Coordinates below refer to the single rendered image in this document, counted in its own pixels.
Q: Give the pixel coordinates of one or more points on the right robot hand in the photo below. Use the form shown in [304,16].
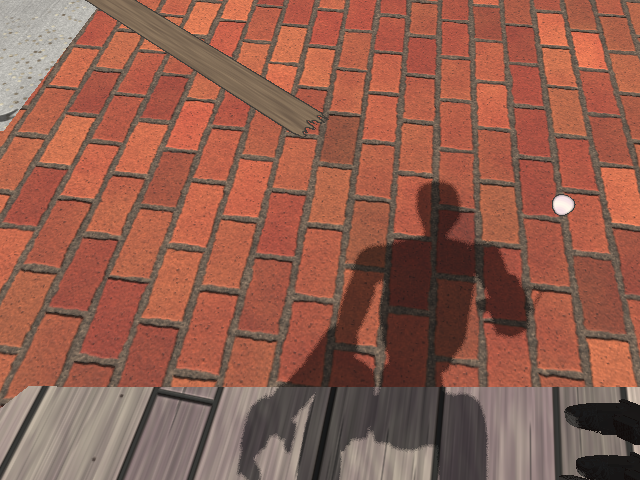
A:
[621,419]

